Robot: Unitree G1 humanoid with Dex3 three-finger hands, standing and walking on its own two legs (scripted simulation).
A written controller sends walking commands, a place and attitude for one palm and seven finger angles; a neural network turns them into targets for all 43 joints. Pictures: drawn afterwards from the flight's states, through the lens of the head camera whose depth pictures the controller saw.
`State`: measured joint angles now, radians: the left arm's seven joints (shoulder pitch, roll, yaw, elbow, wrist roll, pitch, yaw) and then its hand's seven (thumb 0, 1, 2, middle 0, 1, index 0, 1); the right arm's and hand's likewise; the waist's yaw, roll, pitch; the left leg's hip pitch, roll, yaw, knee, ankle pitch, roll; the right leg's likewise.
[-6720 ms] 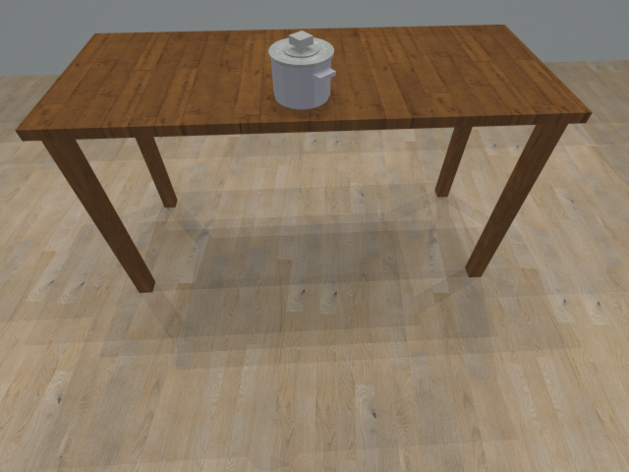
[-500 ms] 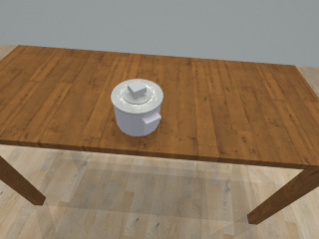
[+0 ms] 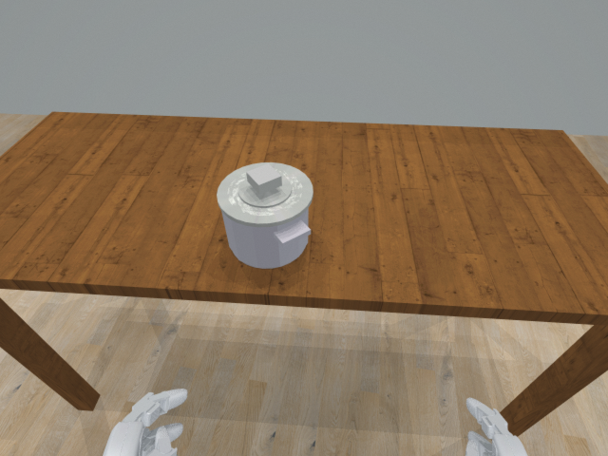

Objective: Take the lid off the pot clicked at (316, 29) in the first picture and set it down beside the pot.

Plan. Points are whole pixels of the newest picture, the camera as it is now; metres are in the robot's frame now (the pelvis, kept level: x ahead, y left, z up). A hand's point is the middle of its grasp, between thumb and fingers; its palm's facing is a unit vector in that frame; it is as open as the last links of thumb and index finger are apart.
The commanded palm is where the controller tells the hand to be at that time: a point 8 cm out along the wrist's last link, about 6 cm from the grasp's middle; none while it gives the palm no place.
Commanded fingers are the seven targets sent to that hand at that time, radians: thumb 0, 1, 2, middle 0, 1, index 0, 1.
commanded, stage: lift the closed hand beside the body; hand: left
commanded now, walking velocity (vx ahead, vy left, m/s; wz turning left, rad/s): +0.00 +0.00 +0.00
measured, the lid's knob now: (264, 178) +0.50 +0.09 +0.12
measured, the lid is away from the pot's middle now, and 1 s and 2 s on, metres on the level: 0.00 0.00 0.00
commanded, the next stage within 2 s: raise the hand higher, near the body in 0.34 s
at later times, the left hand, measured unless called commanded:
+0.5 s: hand (113, 445) +0.14 +0.22 +0.02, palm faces +0.27 -0.88 -0.39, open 3.1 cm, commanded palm +0.09 +0.26 +0.06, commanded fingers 0.00 0.90 0.90 -1.30 -1.50 -1.30 -1.50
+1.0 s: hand (92, 401) +0.16 +0.23 +0.09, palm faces +0.32 -0.86 -0.39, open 3.1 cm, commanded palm +0.11 +0.27 +0.11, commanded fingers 0.00 0.90 0.90 -1.30 -1.50 -1.30 -1.50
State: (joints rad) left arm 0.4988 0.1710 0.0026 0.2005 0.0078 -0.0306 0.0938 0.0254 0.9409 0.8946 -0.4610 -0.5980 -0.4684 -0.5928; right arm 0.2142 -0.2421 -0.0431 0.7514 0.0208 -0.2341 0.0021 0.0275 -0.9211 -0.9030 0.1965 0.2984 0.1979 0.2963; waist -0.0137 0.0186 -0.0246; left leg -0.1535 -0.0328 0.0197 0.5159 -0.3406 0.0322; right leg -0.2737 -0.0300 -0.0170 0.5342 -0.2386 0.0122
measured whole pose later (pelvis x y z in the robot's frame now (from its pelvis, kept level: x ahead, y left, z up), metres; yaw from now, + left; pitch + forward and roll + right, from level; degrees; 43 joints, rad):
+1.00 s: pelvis +0.01 +0.00 +0.00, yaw +2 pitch -2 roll -1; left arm 0.66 0.27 0.18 -0.37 0.00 -0.12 0.08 0.01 0.89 0.89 -1.29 -1.50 -1.30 -1.50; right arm 0.17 -0.19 -0.01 0.60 0.00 -0.20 -0.04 0.01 -0.90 -0.90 0.20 0.30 0.20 0.30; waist 0.07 0.04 0.01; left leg -0.11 -0.02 -0.01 0.50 -0.35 0.03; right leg -0.21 -0.02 -0.05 0.48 -0.24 0.01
